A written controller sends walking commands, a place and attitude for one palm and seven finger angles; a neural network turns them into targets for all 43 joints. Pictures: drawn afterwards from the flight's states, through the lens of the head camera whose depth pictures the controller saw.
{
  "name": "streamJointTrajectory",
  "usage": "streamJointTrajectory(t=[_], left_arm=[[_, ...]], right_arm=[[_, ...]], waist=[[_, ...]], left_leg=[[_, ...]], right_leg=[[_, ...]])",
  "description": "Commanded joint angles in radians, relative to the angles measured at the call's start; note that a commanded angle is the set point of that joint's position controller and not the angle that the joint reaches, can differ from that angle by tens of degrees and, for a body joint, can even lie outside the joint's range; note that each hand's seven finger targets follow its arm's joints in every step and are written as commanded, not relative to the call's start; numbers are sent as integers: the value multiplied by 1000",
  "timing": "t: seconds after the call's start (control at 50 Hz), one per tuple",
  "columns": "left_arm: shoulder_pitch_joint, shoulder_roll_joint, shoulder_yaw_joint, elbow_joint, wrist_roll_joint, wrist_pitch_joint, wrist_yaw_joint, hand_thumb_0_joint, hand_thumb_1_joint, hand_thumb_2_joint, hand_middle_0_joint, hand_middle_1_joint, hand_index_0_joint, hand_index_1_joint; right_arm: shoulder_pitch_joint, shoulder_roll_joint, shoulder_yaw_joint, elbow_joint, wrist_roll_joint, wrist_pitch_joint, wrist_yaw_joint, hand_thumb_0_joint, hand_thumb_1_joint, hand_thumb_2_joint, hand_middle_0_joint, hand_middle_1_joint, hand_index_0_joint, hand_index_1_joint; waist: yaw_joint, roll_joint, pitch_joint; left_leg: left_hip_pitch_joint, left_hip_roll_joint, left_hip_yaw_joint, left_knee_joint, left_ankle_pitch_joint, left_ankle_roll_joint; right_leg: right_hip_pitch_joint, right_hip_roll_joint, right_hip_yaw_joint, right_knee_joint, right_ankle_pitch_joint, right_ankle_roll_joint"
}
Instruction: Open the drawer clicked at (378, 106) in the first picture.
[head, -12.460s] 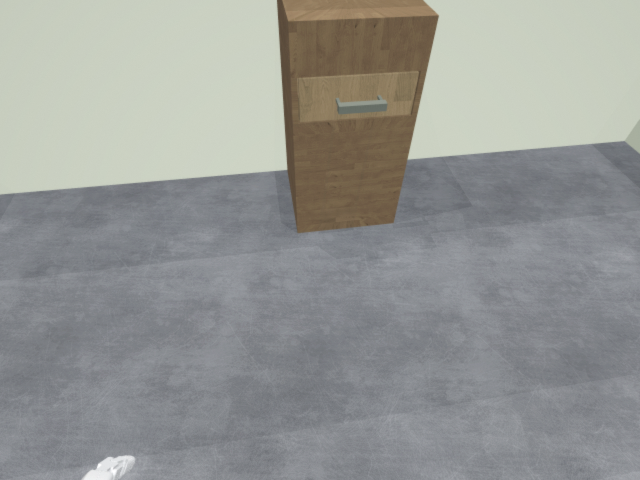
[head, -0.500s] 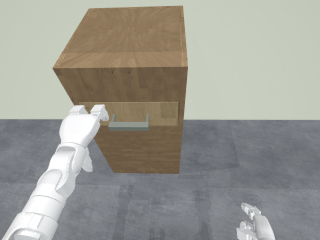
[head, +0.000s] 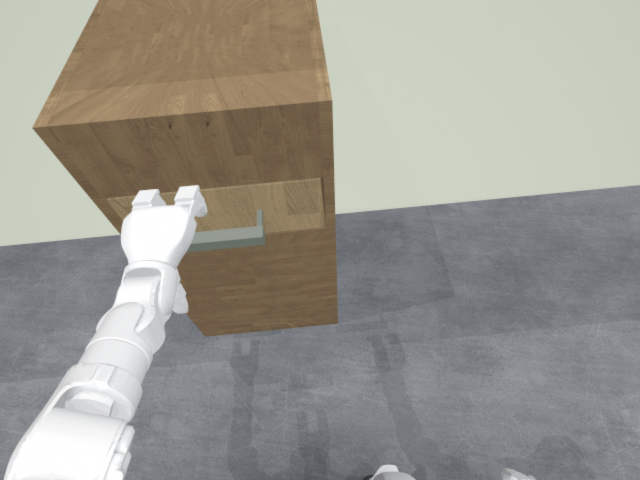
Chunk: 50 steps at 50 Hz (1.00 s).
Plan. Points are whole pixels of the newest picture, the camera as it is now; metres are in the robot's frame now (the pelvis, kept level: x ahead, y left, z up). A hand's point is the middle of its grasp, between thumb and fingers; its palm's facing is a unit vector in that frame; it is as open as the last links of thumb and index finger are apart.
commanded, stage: move the hooked fingers above the handle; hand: left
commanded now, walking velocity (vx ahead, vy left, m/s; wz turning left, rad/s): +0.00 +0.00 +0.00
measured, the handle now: (223, 229) +0.55 +0.21 -0.13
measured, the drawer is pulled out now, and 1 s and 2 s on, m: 0.00 0.00 0.00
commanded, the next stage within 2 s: none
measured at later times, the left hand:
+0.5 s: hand (208, 239) +0.48 +0.20 -0.05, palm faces -0.06 +0.00 -1.00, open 13.8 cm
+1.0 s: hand (216, 237) +0.50 +0.20 -0.08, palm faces -0.11 -0.02 -0.99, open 13.8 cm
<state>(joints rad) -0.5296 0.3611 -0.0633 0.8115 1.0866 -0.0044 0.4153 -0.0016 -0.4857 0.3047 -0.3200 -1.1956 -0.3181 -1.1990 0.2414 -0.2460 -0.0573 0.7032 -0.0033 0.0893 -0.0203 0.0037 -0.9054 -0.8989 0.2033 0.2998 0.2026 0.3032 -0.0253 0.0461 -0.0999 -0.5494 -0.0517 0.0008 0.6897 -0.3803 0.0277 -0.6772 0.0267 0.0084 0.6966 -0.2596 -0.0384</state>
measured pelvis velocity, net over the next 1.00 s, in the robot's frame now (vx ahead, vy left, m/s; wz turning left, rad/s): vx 0.00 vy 0.01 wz -0.01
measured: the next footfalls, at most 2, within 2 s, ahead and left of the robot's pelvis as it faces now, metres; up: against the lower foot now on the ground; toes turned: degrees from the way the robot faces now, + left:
none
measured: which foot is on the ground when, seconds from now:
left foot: down 0.00-1.00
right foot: down 0.00-1.00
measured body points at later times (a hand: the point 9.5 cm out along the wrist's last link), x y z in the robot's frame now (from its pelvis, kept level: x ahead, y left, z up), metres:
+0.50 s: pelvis -0.01 +0.01 -0.04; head +0.12 +0.00 +0.40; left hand +0.47 +0.20 +0.00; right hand +0.02 -0.26 -0.18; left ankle -0.03 +0.11 -0.71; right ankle +0.04 -0.09 -0.71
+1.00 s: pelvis +0.00 +0.01 -0.05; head +0.15 -0.01 +0.38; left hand +0.50 +0.20 -0.02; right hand +0.01 -0.26 -0.19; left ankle -0.03 +0.11 -0.71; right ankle +0.04 -0.09 -0.71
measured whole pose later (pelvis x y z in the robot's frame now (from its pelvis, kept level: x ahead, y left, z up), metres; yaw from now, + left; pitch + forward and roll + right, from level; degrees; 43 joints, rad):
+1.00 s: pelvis +0.00 +0.01 -0.05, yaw +0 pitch +27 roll +0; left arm -0.87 0.41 -0.02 1.16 1.07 0.09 0.44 0.00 -0.48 0.30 -0.33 -1.21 -0.32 -1.21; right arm 0.30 -0.25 -0.03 0.72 -0.04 0.07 0.03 0.00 -0.91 -0.90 0.21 0.30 0.20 0.30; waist -0.14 0.07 -0.16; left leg -0.96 -0.04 0.00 0.99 -0.51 0.04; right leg -1.07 0.04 0.00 0.95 -0.35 -0.03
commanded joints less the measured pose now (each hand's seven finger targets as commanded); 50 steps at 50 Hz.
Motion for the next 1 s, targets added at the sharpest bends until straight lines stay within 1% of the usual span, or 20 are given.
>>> streamJointTrajectory(t=[0.0,0.06,0.12,0.16,0.18,0.26,0.32,0.4,0.48,0.54,0.6,0.66,0.68,0.74,0.78,0.84,0.88,0.92,0.96,0.98], left_arm=[[-387,204,48,-68,-6,38,43,0,-500,300,-300,-1200,-300,-1200],[-492,207,34,-51,-8,9,31,0,-500,300,-300,-1200,-300,-1200],[-552,223,50,-61,2,-45,41,0,-500,300,-300,-1200,-300,-1200],[-560,240,70,-30,10,-66,62,0,-500,300,-300,-1200,-300,-1200],[-575,230,62,-3,19,-68,75,0,-500,300,-300,-1200,-300,-1200],[-613,238,77,100,30,-23,136,0,-500,300,-300,-1200,-300,-1200],[-669,240,79,150,28,27,155,0,-500,300,-300,-1200,-300,-1200],[-745,212,37,178,21,69,132,0,-500,300,-300,-1200,-300,-1200],[-797,193,18,176,8,49,100,0,-500,300,-300,-1200,-300,-1200],[-794,241,57,183,16,25,102,0,-500,300,-300,-1200,-300,-1200],[-786,222,56,217,32,27,127,0,-500,300,-300,-1200,-300,-1200],[-780,292,106,257,40,60,157,0,-500,300,-300,-1200,-300,-1200],[-769,280,102,257,36,74,163,0,-500,300,-300,-1200,-300,-1200],[-756,340,134,218,31,106,157,0,-500,300,-300,-1200,-300,-1200],[-728,330,128,201,19,127,144,0,-500,300,-300,-1200,-300,-1200],[-720,304,99,218,1,151,121,0,-500,300,-300,-1200,-300,-1200],[-734,296,84,197,-8,137,98,0,-500,300,-300,-1200,-300,-1200],[-785,261,54,149,-16,95,74,0,-500,300,-300,-1200,-300,-1200],[-756,288,77,105,-10,44,57,0,-500,300,-300,-1200,-300,-1200],[-756,242,44,93,-7,22,53,0,-500,300,-300,-1200,-300,-1200]], right_arm=[[32,-133,-44,-104,-1,-38,-5,0,-900,-900,200,300,200,300],[56,-138,-46,-91,-4,-46,-11,0,-900,-900,200,300,200,300],[79,-136,-50,-80,-17,-54,-13,0,-900,-900,200,300,200,300],[99,-136,-49,-65,-24,-58,-6,0,-900,-900,200,300,200,300],[101,-134,-48,-58,-27,-59,-4,0,-900,-900,200,300,200,300],[119,-143,-47,-39,-37,-62,18,0,-900,-900,200,300,200,300],[136,-154,-49,-30,-42,-62,32,0,-900,-900,200,300,200,300],[173,-163,-53,-27,-43,-55,39,0,-900,-900,200,300,200,300],[202,-168,-55,-17,-48,-54,35,0,-900,-900,200,300,200,300],[220,-173,-48,-7,-56,-55,36,0,-900,-900,200,300,200,300],[229,-171,-44,2,-66,-55,44,0,-900,-900,200,300,200,300],[229,-178,-35,4,-71,-46,51,0,-900,-900,200,300,200,300],[229,-176,-35,-4,-71,-43,55,0,-900,-900,200,300,200,300],[228,-182,-33,-19,-66,-32,60,0,-900,-900,200,300,200,300],[228,-179,-36,-23,-59,-24,60,0,-900,-900,200,300,200,300],[224,-177,-31,-25,-46,-18,49,0,-900,-900,200,300,200,300],[221,-175,-31,-26,-40,-23,40,0,-900,-900,200,300,200,300],[231,-168,-35,-24,-40,-35,31,0,-900,-900,200,300,200,300],[246,-169,-42,-20,-44,-45,28,0,-900,-900,200,300,200,300],[249,-163,-44,-21,-47,-49,25,0,-900,-900,200,300,200,300]], waist=[[-18,-95,-360],[-51,-95,-371],[-57,-53,-424],[-54,-16,-435],[-67,-18,-419],[-83,-5,-428],[-94,7,-491],[-127,13,-561],[-157,0,-579],[-144,27,-579],[-146,47,-555],[-140,38,-560],[-137,31,-579],[-115,58,-665],[-115,42,-679],[-132,-32,-621],[-142,-45,-607],[-161,-39,-607],[-141,-1,-657],[-148,28,-656]], left_leg=[[-44,-10,19,-60,245,14],[-52,-6,9,-38,212,21],[-61,-7,0,2,213,22],[-84,-6,-5,31,212,19],[-102,-6,-9,46,210,18],[-167,-4,-12,94,199,12],[-167,-2,-19,120,238,6],[-139,7,-27,150,286,3],[-136,18,-42,183,297,7],[-167,19,-47,204,315,6],[-205,23,-46,234,339,1],[-270,21,-38,257,343,2],[-278,19,-32,258,341,5],[-258,18,-26,260,384,2],[-240,20,-18,250,398,7],[-295,17,-10,229,328,20],[-298,17,-9,220,281,25],[-276,19,-13,222,269,30],[-226,18,-20,226,294,26],[-192,21,-27,227,323,22]], right_leg=[[350,-14,16,-59,218,1],[302,-15,18,-49,183,4],[262,-16,19,-16,174,0],[213,-14,15,16,162,-4],[176,-12,10,28,154,-6],[97,-7,-3,73,133,-6],[75,-1,-16,108,158,-8],[58,4,-19,130,200,-1],[14,6,-20,148,198,3],[-7,6,-21,179,205,-1],[-57,8,-26,207,211,-4],[-43,8,-21,237,236,-4],[-20,8,-20,238,249,-4],[52,6,-11,246,316,-1],[97,5,-7,227,351,5],[139,3,1,199,340,13],[142,0,7,183,311,17],[128,-1,11,176,301,18],[125,-2,8,183,302,13],[94,0,3,185,306,11]])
